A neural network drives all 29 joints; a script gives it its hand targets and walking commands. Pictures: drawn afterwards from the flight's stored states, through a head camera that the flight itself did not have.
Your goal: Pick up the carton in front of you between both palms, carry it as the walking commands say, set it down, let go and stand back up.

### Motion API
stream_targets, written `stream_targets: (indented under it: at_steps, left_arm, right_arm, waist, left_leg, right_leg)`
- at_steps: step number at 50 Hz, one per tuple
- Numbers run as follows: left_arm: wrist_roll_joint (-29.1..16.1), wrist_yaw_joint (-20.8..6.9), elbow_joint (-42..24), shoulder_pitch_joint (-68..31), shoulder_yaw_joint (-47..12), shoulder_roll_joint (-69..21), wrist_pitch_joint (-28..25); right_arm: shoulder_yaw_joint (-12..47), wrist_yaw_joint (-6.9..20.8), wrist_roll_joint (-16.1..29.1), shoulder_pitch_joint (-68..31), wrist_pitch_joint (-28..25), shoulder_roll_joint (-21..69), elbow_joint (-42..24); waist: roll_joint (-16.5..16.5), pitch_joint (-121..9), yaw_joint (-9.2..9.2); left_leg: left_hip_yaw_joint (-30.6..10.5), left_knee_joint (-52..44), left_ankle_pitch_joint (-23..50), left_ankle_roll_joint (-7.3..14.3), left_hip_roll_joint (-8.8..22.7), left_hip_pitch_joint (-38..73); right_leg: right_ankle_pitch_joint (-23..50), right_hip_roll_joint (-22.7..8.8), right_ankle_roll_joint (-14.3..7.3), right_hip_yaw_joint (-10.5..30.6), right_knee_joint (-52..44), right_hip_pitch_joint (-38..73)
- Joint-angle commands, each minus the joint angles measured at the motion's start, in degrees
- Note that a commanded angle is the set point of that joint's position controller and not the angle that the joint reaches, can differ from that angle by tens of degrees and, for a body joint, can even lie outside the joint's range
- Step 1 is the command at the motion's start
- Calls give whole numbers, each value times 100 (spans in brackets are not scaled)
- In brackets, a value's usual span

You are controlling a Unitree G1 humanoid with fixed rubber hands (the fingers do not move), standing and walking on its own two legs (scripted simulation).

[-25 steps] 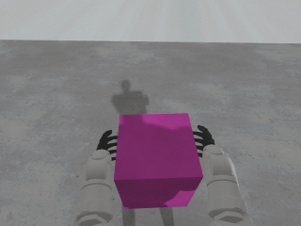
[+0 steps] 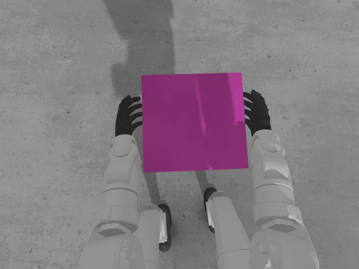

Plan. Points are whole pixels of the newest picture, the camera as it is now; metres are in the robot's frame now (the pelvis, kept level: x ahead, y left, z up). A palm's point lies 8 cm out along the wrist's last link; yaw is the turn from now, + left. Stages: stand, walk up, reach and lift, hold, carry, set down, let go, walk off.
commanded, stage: set down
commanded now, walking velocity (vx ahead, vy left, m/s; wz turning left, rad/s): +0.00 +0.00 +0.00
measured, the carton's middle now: (189, 129) +0.41 -0.04 -0.16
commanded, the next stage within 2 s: none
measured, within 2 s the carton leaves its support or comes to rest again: neither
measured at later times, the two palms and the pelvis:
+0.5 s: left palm (140, 120) +0.46 +0.09 -0.22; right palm (243, 125) +0.41 -0.20 -0.22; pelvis -0.03 -0.02 -0.13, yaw +1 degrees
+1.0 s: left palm (152, 119) +0.51 +0.07 -0.37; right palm (234, 130) +0.43 -0.22 -0.37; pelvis -0.05 +0.00 -0.24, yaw +1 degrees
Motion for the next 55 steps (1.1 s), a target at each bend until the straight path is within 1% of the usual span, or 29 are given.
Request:
stream_targets:
  at_steps: [1, 4, 7, 10, 15, 20, 23, 30, 36, 44, 50, 55]
  left_arm:
    - [-490, -1276, -47, -3224, -3449, -4763, -32]
    - [-395, -1505, 264, -3504, -3192, -4825, 294]
    - [-307, -1731, 595, -3801, -2850, -4828, 549]
    - [-265, -1876, 839, -4142, -2592, -4768, 672]
    - [-301, -1952, 1102, -4643, -2400, -4591, 669]
    - [-426, -1938, 1278, -5075, -2379, -4406, 639]
    - [-528, -1914, 1333, -5325, -2421, -4313, 645]
    - [-702, -1842, 1468, -5858, -2477, -4137, 705]
    - [-759, -1751, 1634, -6312, -2426, -3906, 735]
    - [-821, -1563, 1880, -6871, -2386, -3482, 705]
    - [-982, -1440, 2003, -7257, -2552, -3173, 646]
    - [-1190, -1393, 2060, -7570, -2774, -2942, 571]
  right_arm:
    - [3299, 1182, 501, -2971, -53, 4617, 66]
    - [2990, 1237, 343, -3154, 275, 4844, 407]
    - [2710, 1283, 206, -3427, 552, 5004, 689]
    - [2549, 1268, 155, -3748, 695, 5110, 829]
    - [2521, 1125, 253, -4281, 718, 5195, 813]
    - [2597, 924, 441, -4754, 701, 5146, 693]
    - [2631, 812, 554, -5031, 706, 5066, 620]
    - [2552, 658, 703, -5636, 730, 4815, 567]
    - [2327, 653, 739, -6100, 716, 4535, 620]
    - [1965, 732, 783, -6669, 659, 4040, 665]
    - [1838, 776, 935, -7039, 599, 3688, 668]
    - [1825, 766, 1117, -7319, 517, 3436, 684]
  waist:
    - [-90, -5858, -198]
    - [32, -5420, -221]
    - [88, -5184, -226]
    - [75, -5269, -234]
    - [-18, -5700, -232]
    - [-82, -6238, -240]
    - [-83, -6536, -276]
    - [68, -6817, -396]
    - [283, -6698, -534]
    - [520, -6519, -720]
    - [637, -6459, -858]
    - [715, -6358, -967]
  left_leg:
    - [-334, 10, 2249, -321, -630, 1427]
    - [-212, 190, 1165, -274, -685, 499]
    - [-121, 428, 546, -228, -721, -240]
    - [-67, 739, 350, -189, -751, -862]
    - [34, 1306, 304, -148, -814, -1749]
    - [141, 1867, 193, -138, -869, -2402]
    - [178, 2183, 150, -140, -890, -2669]
    - [210, 2808, 110, -148, -899, -3019]
    - [192, 3250, 90, -151, -869, -3148]
    - [125, 3813, 93, -144, -805, -3146]
    - [89, 4268, 239, -146, -743, -3018]
    - [73, 4678, 412, -143, -691, -2988]
  right_leg:
    - [2257, 945, -174, -305, 625, 2710]
    - [1439, 956, -189, -355, 806, 2137]
    - [939, 951, -186, -384, 995, 1748]
    - [856, 923, -154, -372, 1249, 1514]
    - [1028, 920, -71, -368, 1768, 1262]
    - [1077, 946, 15, -398, 2297, 1024]
    - [1085, 963, 49, -432, 2603, 858]
    - [1004, 971, 76, -551, 3229, 241]
    - [869, 937, 79, -681, 3713, -517]
    - [658, 832, 107, -860, 4331, -1508]
    - [686, 726, 140, -968, 4780, -1944]
    - [836, 655, 152, -997, 5149, -2097]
